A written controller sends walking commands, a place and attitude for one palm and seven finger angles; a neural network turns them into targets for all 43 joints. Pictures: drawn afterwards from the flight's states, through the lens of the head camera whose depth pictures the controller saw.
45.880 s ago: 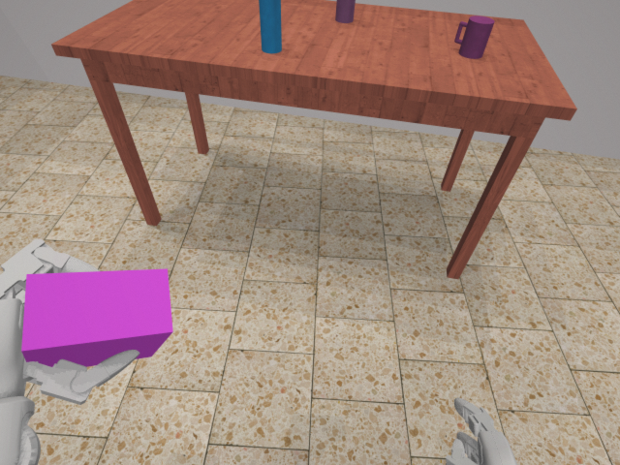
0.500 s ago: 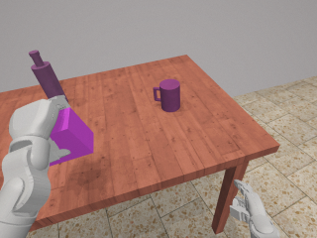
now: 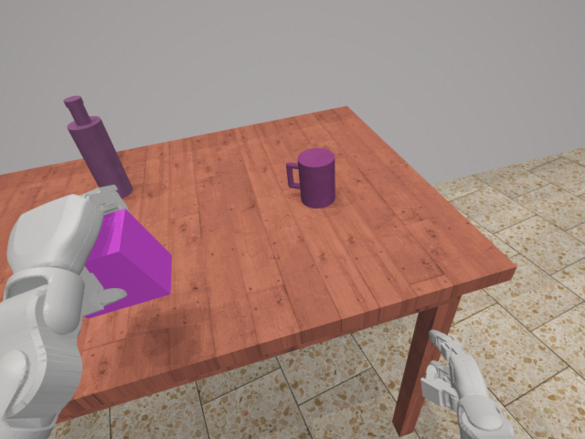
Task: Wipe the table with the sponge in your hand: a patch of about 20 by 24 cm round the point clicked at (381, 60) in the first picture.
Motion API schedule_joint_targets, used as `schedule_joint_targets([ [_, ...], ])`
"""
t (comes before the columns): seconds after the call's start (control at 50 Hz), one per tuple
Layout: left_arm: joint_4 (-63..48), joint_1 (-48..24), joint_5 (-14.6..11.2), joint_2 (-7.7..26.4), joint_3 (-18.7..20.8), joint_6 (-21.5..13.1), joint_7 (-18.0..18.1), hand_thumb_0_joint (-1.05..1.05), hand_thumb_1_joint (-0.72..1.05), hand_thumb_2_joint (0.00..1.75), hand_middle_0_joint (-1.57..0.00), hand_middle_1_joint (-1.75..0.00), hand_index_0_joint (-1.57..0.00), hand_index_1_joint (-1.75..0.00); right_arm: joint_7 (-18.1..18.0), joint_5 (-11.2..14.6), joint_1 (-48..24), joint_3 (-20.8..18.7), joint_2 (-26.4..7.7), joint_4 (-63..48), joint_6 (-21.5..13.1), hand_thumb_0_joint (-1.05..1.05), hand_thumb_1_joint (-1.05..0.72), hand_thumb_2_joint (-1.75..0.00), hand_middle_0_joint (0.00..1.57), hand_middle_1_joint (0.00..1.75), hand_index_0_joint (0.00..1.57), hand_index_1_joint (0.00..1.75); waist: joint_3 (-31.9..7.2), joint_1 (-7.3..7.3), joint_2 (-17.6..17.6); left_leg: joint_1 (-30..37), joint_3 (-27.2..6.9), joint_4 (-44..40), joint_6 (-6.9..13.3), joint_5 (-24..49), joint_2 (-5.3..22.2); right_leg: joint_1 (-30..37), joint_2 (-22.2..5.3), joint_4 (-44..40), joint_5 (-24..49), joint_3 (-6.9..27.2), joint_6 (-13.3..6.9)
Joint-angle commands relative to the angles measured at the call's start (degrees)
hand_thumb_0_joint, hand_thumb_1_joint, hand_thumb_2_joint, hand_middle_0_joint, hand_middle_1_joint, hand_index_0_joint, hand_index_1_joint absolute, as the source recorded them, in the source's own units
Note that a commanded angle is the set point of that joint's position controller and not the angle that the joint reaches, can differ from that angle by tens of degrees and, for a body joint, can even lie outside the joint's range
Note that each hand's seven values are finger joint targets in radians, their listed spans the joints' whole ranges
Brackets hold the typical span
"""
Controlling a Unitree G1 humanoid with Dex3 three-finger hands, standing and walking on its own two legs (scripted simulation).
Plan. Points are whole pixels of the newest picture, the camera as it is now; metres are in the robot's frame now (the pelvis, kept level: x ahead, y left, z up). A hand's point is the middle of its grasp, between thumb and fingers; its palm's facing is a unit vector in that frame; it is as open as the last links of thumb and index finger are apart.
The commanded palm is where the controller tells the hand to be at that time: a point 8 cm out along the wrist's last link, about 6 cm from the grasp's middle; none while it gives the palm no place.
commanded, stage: bring the sponge back beside the body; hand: left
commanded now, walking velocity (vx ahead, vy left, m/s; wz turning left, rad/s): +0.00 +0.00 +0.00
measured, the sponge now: (114, 273) +0.23 +0.28 +0.16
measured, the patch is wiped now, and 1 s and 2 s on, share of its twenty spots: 1.00 1.00 1.00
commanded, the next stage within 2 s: step back with the hand held close in 1.20 s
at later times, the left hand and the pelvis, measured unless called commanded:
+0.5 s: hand (86, 267) +0.21 +0.28 +0.20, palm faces +0.29 -0.15 -0.94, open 10.1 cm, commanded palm +0.15 +0.27 +0.26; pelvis -0.01 +0.00 +0.00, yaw +0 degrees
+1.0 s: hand (73, 281) +0.19 +0.29 +0.19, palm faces +0.29 -0.16 -0.94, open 10.1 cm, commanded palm +0.14 +0.28 +0.26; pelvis -0.01 +0.01 +0.00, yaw +0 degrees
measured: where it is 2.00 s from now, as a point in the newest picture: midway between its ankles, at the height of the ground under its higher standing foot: outside the picture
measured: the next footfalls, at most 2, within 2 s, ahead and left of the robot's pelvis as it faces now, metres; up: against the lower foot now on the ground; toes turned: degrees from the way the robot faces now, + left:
none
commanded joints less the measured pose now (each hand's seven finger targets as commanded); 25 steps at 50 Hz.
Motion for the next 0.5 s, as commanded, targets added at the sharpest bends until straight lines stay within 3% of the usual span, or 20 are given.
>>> schedule_joint_targets([
  [0.0, -9.9, -14.8, 2.1, 13.6, 10.1, -0.8, 2.1, 0.0, 0.1, 1.3, -1.2, -1.6, -1.2, -1.6, 0.0, 0.4, -18.2, -1.3, -4.3, -12.5, -4.3, 0.0, -0.9, -0.9, 0.2, 0.3, 0.2, 0.3, -6.5, -0.03, -2.5, -0.3, -3.4, -3.1, 1.0, 4.2, -0.6, 1.0, -1.8, -7.4, -3.2, 8.8, -1.4],
  [0.02, -9.2, -15.5, 2.1, 13.1, 9.4, -0.9, 2.1, 0.0, 0.1, 1.3, -1.2, -1.6, -1.2, -1.6, -0.3, 0.2, -16.8, -1.2, -4.4, -12.8, -4.3, 0.0, -0.9, -0.9, 0.2, 0.3, 0.2, 0.3, -7.5, 0.28, -2.7, -0.7, -3.2, -3.0, 1.1, 4.0, -0.8, 1.9, -2.2, -6.9, -3.6, 7.0, -1.2],
  [0.06, -8.4, -15.6, 2.1, 11.7, 7.9, -1.4, 2.1, 0.0, 0.1, 1.3, -1.2, -1.6, -1.2, -1.6, -0.4, -0.1, -16.4, -1.3, -4.3, -12.1, -4.6, 0.0, -0.9, -0.9, 0.2, 0.3, 0.2, 0.3, -6.1, -0.08, -2.5, -0.3, -3.1, -3.3, 1.1, 3.4, -0.7, 0.8, -2.1, -7.5, -4.2, 6.4, -1.1],
  [0.1, -12.4, -17.4, 3.0, 14.8, 9.9, -1.8, 2.4, 0.0, 0.1, 1.3, -1.2, -1.6, -1.2, -1.6, -0.5, 0.2, -17.9, -1.4, -4.3, -12.5, -5.5, 0.0, -0.9, -0.9, 0.2, 0.3, 0.2, 0.3, -8.6, -0.11, -0.6, 0.8, -3.8, -3.2, 1.1, 3.6, -0.8, 1.8, -1.7, -7.2, -4.4, 9.2, -1.7],
  [0.12, -12.7, -17.1, 3.1, 13.4, 8.9, -2.0, 2.5, 0.0, 0.1, 1.3, -1.2, -1.6, -1.2, -1.6, -0.6, -0.4, -16.9, -1.2, -4.0, -13.0, -5.6, 0.0, -0.9, -0.9, 0.2, 0.3, 0.2, 0.3, -10.1, 0.65, -0.8, 0.7, -3.3, -2.8, 1.3, 5.0, -1.0, 3.1, -2.2, -6.4, -3.0, 7.1, -1.5],
  [0.18, -12.0, -16.0, 3.1, 13.5, 9.0, -2.4, 2.7, 0.0, 0.1, 1.3, -1.2, -1.6, -1.2, -1.6, -0.3, -0.6, -16.2, -1.4, -4.1, -11.8, -5.5, 0.0, -0.9, -0.9, 0.2, 0.3, 0.2, 0.3, -7.5, 0.3, -1.8, 0.7, -3.4, -3.5, 1.1, 4.7, -0.8, 1.6, -2.0, -7.3, -3.5, 6.9, -1.3],
  [0.2, -12.5, -16.0, 3.2, 15.3, 10.9, -2.2, 2.9, 0.0, 0.1, 1.3, -1.2, -1.6, -1.2, -1.6, -0.4, -0.1, -17.5, -1.4, -4.1, -12.1, -6.0, 0.0, -0.9, -0.9, 0.2, 0.3, 0.2, 0.3, -7.3, 0.15, -0.9, 0.5, -3.9, -3.6, 1.0, 3.4, -0.7, 1.5, -1.5, -7.5, -5.1, 9.3, -1.8],
  [0.24, -10.3, -15.0, 3.1, 13.8, 10.0, -2.3, 3.1, 0.0, 0.1, 1.3, -1.2, -1.6, -1.2, -1.6, -0.3, -0.4, -16.0, -1.3, -3.9, -11.6, -5.6, 0.0, -0.9, -0.9, 0.2, 0.3, 0.2, 0.3, -6.2, 0.28, -2.8, 0.1, -3.3, -3.6, 1.0, 4.0, -0.8, 1.0, -1.8, -7.6, -4.9, 7.5, -1.4],
  [0.28, -10.8, -13.4, 2.6, 14.4, 11.0, -2.3, 3.0, 0.0, 0.1, 1.3, -1.2, -1.6, -1.2, -1.6, -0.2, -0.5, -16.0, -1.5, -4.3, -11.6, -5.0, 0.0, -0.9, -0.9, 0.2, 0.3, 0.2, 0.3, -7.0, 0.7, -2.5, 0.2, -3.3, -3.3, 1.0, 4.8, -0.7, 1.9, -2.0, -7.4, -3.3, 7.8, -1.4],
  [0.3, -11.5, -13.5, 2.7, 15.4, 12.1, -2.0, 3.0, 0.0, 0.1, 1.3, -1.2, -1.6, -1.2, -1.6, -0.1, -0.1, -17.7, -1.4, -4.3, -11.9, -5.3, 0.0, -0.9, -0.9, 0.2, 0.3, 0.2, 0.3, -6.2, 0.42, -0.5, 0.1, -3.7, -3.6, 0.8, 3.7, -0.6, 1.4, -1.4, -7.6, -4.2, 9.7, -1.9],
  [0.32, -10.1, -12.8, 2.1, 13.3, 10.6, -1.8, 2.9, 0.0, 0.1, 1.3, -1.2, -1.6, -1.2, -1.6, -0.2, -0.3, -16.6, -1.1, -4.0, -12.4, -5.0, 0.0, -0.9, -0.9, 0.2, 0.3, 0.2, 0.3, -5.9, 0.75, -2.1, -1.0, -3.3, -3.6, 0.9, 3.9, -0.6, 2.1, -1.9, -7.2, -3.7, 7.6, -1.6],
  [0.36, -9.1, -10.8, 1.5, 12.1, 9.9, -1.8, 2.6, 0.0, 0.1, 1.3, -1.2, -1.6, -1.2, -1.6, 0.0, -0.2, -16.3, -1.3, -4.3, -11.8, -4.5, 0.0, -0.9, -0.9, 0.2, 0.3, 0.2, 0.3, -4.8, 0.46, -2.7, -0.8, -3.2, -3.7, 0.9, 3.6, -0.5, 1.1, -1.7, -7.7, -3.8, 6.7, -1.2],
  [0.4, -11.8, -10.9, 1.4, 13.4, 11.2, -2.0, 2.5, 0.0, 0.1, 1.3, -1.2, -1.6, -1.2, -1.6, 0.1, 0.2, -18.0, -1.3, -4.1, -12.4, -5.1, 0.0, -0.9, -0.9, 0.2, 0.3, 0.2, 0.3, -5.8, 0.23, -1.8, -0.3, -3.6, -3.5, 0.9, 3.0, -0.5, 1.1, -1.4, -7.8, -4.8, 9.0, -1.4],
  [0.42, -11.3, -9.7, 1.0, 12.4, 10.5, -1.9, 2.4, 0.0, 0.1, 1.3, -1.2, -1.6, -1.2, -1.6, 0.0, -0.2, -16.9, -1.1, -4.0, -13.0, -5.0, 0.0, -0.9, -0.9, 0.2, 0.3, 0.2, 0.3, -6.5, 0.83, -3.3, -1.1, -3.2, -3.1, 1.0, 3.6, -0.6, 2.3, -2.1, -7.3, -4.0, 7.4, -1.2],
  [0.48, -13.7, -8.1, 0.9, 13.2, 11.1, -2.4, 2.4, 0.0, 0.1, 1.3, -1.2, -1.6, -1.2, -1.6, 0.1, -0.4, -16.5, -1.4, -4.3, -12.6, -4.7, 0.0, -0.9, -0.9, 0.2, 0.3, 0.2, 0.3, -7.0, 0.71, -2.8, 0.1, -3.1, -2.9, 1.2, 4.8, -0.6, 2.1, -2.2, -7.4, -2.7, 7.2, -0.9],
])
